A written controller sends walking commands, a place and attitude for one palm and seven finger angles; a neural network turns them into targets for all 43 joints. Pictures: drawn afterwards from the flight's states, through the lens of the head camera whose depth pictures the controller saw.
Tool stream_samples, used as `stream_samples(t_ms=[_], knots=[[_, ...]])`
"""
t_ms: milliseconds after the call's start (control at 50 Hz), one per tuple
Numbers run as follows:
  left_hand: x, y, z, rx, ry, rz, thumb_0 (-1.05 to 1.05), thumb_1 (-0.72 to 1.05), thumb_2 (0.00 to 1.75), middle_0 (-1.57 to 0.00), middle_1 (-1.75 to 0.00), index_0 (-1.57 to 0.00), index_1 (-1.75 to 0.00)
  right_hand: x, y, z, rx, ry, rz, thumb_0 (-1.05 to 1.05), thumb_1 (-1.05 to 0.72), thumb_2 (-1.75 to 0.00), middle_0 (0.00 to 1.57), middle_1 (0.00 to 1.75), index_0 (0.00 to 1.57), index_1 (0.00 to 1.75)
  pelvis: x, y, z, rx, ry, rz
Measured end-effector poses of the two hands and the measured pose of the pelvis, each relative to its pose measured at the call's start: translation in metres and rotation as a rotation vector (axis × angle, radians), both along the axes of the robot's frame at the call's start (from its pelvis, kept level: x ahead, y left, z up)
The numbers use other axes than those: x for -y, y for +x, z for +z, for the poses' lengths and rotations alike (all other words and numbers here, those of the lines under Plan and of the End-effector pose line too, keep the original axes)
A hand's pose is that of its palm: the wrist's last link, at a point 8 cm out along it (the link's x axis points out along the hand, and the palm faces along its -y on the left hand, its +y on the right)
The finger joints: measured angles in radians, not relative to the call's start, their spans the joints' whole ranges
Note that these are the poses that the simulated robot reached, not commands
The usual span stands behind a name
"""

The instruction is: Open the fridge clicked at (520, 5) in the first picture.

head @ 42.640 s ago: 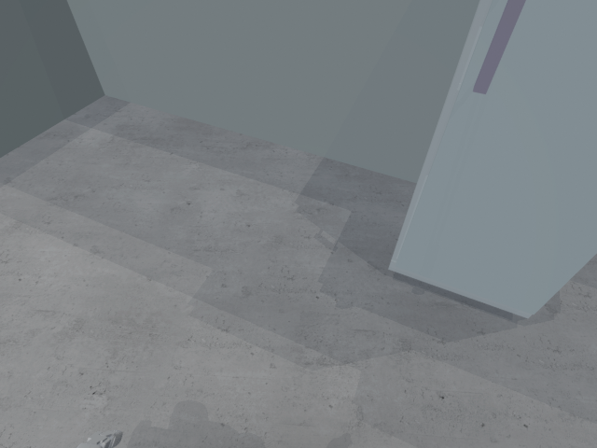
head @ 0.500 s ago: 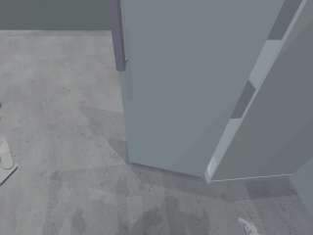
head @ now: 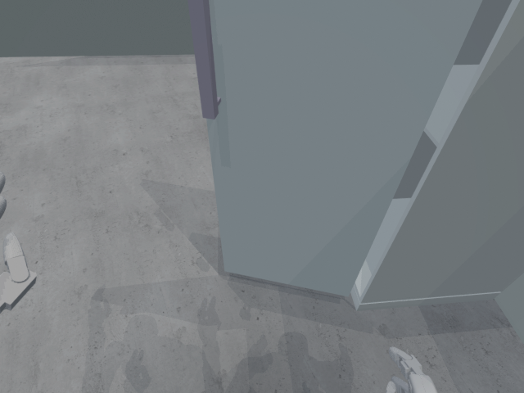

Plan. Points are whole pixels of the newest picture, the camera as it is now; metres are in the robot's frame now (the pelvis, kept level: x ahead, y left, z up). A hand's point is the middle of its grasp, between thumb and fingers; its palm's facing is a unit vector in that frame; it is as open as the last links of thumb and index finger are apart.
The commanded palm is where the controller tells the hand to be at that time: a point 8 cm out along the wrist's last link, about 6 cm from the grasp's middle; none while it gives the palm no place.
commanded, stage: stop stepping back and stand still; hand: left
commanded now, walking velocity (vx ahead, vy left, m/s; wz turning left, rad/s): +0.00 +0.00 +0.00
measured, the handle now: (208, 52) +0.68 +0.16 +0.23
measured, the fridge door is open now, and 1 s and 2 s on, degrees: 72 72 72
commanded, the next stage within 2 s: let the arm hang, fingers relaxed in 0.20 s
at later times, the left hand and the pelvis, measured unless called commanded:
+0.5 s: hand out of the picture +0.12 +0.25 -0.09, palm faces +0.05 -0.91 -0.40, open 7.4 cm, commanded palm none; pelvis -0.03 +0.01 -0.01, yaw +1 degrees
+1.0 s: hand out of the picture -0.06 +0.20 -0.17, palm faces +0.00 -0.97 -0.24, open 7.4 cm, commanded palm none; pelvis -0.05 +0.00 +0.01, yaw +1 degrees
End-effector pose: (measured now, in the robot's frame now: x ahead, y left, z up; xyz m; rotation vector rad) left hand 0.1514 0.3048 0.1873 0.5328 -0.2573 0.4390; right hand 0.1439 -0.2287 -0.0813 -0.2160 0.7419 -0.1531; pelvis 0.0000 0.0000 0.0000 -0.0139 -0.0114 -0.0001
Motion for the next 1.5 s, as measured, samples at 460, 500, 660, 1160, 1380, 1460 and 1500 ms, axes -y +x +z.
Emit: stream_samples(t_ms=[460, 500, 660, 1160, 1380, 1460, 1500], knots=[[-0.008, -0.018, -0.191, -0.829, -0.251, 0.053, 0.0, 0.9, 0.9, -0.2, -0.3, -0.19, -0.3, 0.008, -0.004, -0.023, -0.088, 0.026, 0.073, 0.01, -0.91, -0.9, 0.2, 0.3, 0.2, 0.3, -0.014, -0.03, -0.006, -0.016, 0.018, 0.009], [0.013, -0.049, -0.241, -1.034, -0.346, 0.065, 0.01, 0.91, 0.89, -0.2, -0.3, -0.19, -0.3, 0.012, -0.026, -0.03, -0.152, 0.027, 0.054, 0.01, -0.91, -0.9, 0.2, 0.3, 0.2, 0.3, -0.01, -0.034, -0.006, -0.009, 0.022, 0.012], [0.081, -0.173, -0.338, -1.511, -0.633, 0.103, 0.01, 0.99, 0.89, -0.21, -0.3, -0.2, -0.3, 0.022, -0.147, -0.041, -0.55, -0.028, -0.043, 0.01, -0.91, -0.9, 0.2, 0.3, 0.2, 0.3, 0.001, -0.043, -0.002, 0.002, 0.003, 0.028], [0.071, -0.17, -0.319, -1.525, -0.597, 0.162, 0.0, 0.91, 0.89, -0.2, -0.3, -0.19, -0.3, -0.005, -0.168, -0.058, -0.624, 0.085, -0.087, 0.01, -0.93, -0.9, 0.2, 0.3, 0.2, 0.3, -0.001, -0.04, 0.008, -0.008, 0.006, 0.011], [0.081, -0.141, -0.321, -1.504, -0.598, 0.127, 0.0, 0.92, 0.89, -0.2, -0.3, -0.2, -0.3, 0.002, -0.153, -0.053, -0.621, 0.073, -0.098, 0.01, -0.92, -0.9, 0.2, 0.3, 0.2, 0.3, 0.005, -0.026, 0.011, -0.01, 0.009, 0.005], [0.082, -0.141, -0.321, -1.518, -0.601, 0.133, 0.0, 0.92, 0.89, -0.2, -0.3, -0.2, -0.3, 0.003, -0.151, -0.052, -0.631, 0.073, -0.1, 0.0, -0.91, -0.9, 0.2, 0.3, 0.2, 0.3, 0.005, -0.022, 0.011, -0.008, 0.009, 0.004], [0.083, -0.142, -0.321, -1.527, -0.602, 0.136, 0.0, 0.91, 0.89, -0.2, -0.3, -0.2, -0.3, 0.003, -0.149, -0.052, -0.635, 0.074, -0.101, 0.0, -0.91, -0.9, 0.2, 0.3, 0.2, 0.3, 0.006, -0.02, 0.012, -0.007, 0.008, 0.003]])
